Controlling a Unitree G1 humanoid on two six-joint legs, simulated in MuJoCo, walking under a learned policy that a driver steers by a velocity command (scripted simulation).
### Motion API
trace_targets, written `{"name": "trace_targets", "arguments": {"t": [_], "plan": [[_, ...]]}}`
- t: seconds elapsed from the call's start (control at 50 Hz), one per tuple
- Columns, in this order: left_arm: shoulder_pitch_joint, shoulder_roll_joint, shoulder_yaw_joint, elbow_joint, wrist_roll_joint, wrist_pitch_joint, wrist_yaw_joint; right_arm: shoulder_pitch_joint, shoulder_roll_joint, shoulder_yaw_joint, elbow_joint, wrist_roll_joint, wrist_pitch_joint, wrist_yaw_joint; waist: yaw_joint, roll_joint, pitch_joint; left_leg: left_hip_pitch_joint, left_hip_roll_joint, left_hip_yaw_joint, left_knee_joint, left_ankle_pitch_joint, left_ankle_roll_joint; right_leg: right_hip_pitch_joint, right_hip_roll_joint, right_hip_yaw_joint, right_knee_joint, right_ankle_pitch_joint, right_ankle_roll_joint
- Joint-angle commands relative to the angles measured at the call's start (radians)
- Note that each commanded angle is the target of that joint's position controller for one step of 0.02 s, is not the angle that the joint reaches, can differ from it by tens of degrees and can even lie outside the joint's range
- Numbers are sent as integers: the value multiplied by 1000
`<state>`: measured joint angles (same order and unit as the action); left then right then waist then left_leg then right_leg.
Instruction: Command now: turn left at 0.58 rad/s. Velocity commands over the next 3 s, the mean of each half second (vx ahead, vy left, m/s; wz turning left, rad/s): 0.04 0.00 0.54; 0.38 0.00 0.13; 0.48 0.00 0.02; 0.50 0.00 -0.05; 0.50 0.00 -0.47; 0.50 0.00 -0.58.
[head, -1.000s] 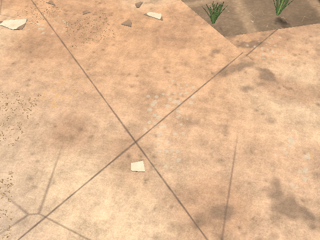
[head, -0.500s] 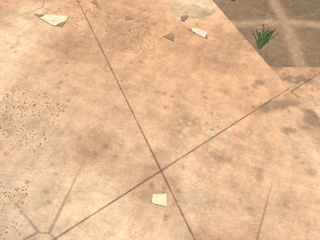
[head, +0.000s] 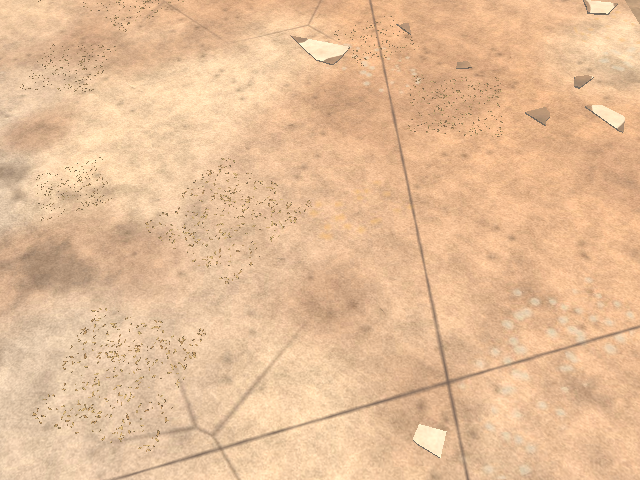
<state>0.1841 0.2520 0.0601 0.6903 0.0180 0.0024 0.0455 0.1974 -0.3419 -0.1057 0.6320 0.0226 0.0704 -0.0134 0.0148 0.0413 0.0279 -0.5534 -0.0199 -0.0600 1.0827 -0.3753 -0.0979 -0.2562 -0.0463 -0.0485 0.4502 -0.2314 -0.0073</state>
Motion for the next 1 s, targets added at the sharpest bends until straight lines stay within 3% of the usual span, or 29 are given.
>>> {"name": "trace_targets", "arguments": {"t": [0.02,0.12,0.16,0.18,0.2,0.22,0.24,0.26,0.28,0.3,0.36,0.4,0.44,0.48,0.54,0.58,0.62,0.64,0.66,0.68,0.7,0.72,0.74,0.78,0.86,0.92,1.0], "plan": [[8,204,59,-53,-4,1,6,-95,-23,7,-122,-2,-18,13,39,-228,-97,-48,39,48,-141,-24,-8,211,-239,143,-100,390,-206],[-18,234,73,-47,-30,-2,-17,-67,-47,-4,-128,1,-8,31,24,-249,-103,134,28,121,-389,4,50,167,-274,99,-60,408,-190],[-36,223,72,-37,-51,-4,-19,2,-43,-12,-104,0,-6,35,-24,-224,-110,274,-3,151,-609,162,104,125,-252,49,29,364,-132],[18,188,63,-13,-46,-9,-23,42,-74,-25,-91,-2,-8,26,-31,-146,-127,415,1,99,-699,302,139,35,-212,-11,130,262,-64],[22,127,45,-36,0,-11,-27,80,-184,-53,-105,-3,-14,10,-20,117,-148,612,225,-211,-709,662,221,-225,-108,-107,414,-106,37],[-54,117,36,-93,16,-15,-21,64,-245,-55,-125,-38,-32,14,-38,283,-158,592,429,-468,-693,861,443,-444,27,-21,639,-468,91],[-112,169,50,-94,2,-15,-15,82,-187,-42,-119,-49,-54,22,-96,157,-193,564,400,-424,-718,770,470,-446,11,92,757,-451,89],[-118,177,55,-90,-15,-12,-14,41,-159,-28,-104,-44,-66,19,-62,127,-146,528,335,-333,-716,694,412,-451,-3,111,773,-366,75],[-98,173,58,-70,-11,-8,-5,-10,-140,-25,-105,-26,-68,12,-35,76,-124,498,276,-280,-714,618,356,-450,-11,118,737,-285,73],[-89,185,62,-66,-4,-4,0,-48,-120,-15,-108,-9,-63,5,-20,82,-110,472,253,-259,-715,615,332,-438,-11,121,706,-230,77],[-41,156,56,-46,-10,-5,-9,-66,-112,-7,-108,-19,-53,-10,5,89,-145,429,212,-221,-718,626,330,-349,26,101,665,-134,95],[-45,137,44,-40,-18,-8,-18,-28,-100,-3,-92,-11,-55,-15,-19,91,-158,442,190,-231,-759,292,324,-331,21,88,525,-83,92],[-87,129,36,-55,-24,-17,-33,0,-108,-1,-78,-10,-60,-13,-51,135,-117,410,195,-290,-818,-33,327,-308,23,80,408,-69,79],[-111,134,33,-66,-29,-34,-46,12,-116,1,-64,-18,-68,-8,-63,145,-74,382,211,-325,-840,-102,330,-271,22,78,307,-89,61],[-110,137,31,-67,-34,-64,-61,40,-130,3,-41,-14,-81,4,-74,123,-36,344,220,-353,-834,-144,332,-195,31,58,201,-121,28],[-75,130,30,-57,-42,-81,-68,36,-128,8,-34,-9,-84,11,-48,102,-18,295,211,-364,-819,-178,324,-106,41,41,112,-86,-3],[13,120,31,-24,-38,-94,-68,17,-97,22,-34,-8,-84,15,8,70,-24,209,162,-345,-767,-198,288,69,52,29,0,-13,-31],[89,133,34,-9,-32,-100,-62,-1,-53,36,-41,-12,-88,16,41,42,-46,134,123,-309,-681,-191,250,183,-6,93,-16,-35,-52],[184,193,44,8,-19,-103,-53,-31,18,56,-62,-17,-98,18,67,-105,-58,-17,25,-164,-434,-157,183,300,-159,303,-104,-180,-109],[251,284,70,33,-8,-102,-63,-52,-7,48,-110,1,-115,11,62,-310,-28,-216,-48,-18,-202,-206,139,328,-328,660,-240,-400,-245],[239,228,56,28,-16,-107,-64,-68,-88,24,-102,8,-127,8,72,-233,43,-318,10,-52,-52,-207,130,309,-355,718,-265,-490,-286],[212,188,42,20,-23,-108,-60,-49,-92,19,-85,9,-135,14,52,-202,63,-350,36,-60,4,-117,132,310,-314,647,-261,-472,-260],[186,177,36,9,-21,-108,-57,-35,-77,21,-69,1,-140,18,38,-183,48,-353,55,-38,21,-41,131,315,-273,572,-264,-409,-233],[164,162,25,6,-19,-103,-51,-62,-48,24,-68,-9,-147,28,32,-157,55,-326,92,-23,-21,87,119,279,-221,440,-287,-206,-203],[182,161,20,25,-24,-93,-43,-127,15,45,-71,-14,-150,38,51,-147,40,-213,86,50,-217,250,75,218,-150,241,-310,95,-188],[218,189,24,49,-31,-84,-40,-203,40,58,-82,-7,-157,51,78,-150,48,-95,61,80,-409,347,68,176,-135,165,-303,181,-175],[255,214,31,79,-47,-73,-42,-253,9,51,-98,5,-163,70,74,-159,71,-30,49,74,-522,350,106,221,-198,178,-285,227,-168]]}}
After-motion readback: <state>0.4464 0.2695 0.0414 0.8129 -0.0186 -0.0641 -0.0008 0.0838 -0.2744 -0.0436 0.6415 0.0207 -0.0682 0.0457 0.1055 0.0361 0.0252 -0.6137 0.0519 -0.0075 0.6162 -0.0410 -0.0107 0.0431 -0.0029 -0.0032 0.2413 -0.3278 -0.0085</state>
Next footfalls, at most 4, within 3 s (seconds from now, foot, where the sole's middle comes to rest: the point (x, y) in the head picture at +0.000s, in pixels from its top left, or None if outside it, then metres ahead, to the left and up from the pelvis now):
0.18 left None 0.02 0.14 -0.78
0.64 right None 0.11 -0.07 -0.78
1.10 left None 0.34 0.27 -0.78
1.62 right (297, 372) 0.70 0.14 -0.78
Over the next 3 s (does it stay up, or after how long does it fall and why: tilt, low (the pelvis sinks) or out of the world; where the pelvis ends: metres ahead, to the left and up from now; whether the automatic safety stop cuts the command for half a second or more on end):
stays up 1.20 0.26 0.00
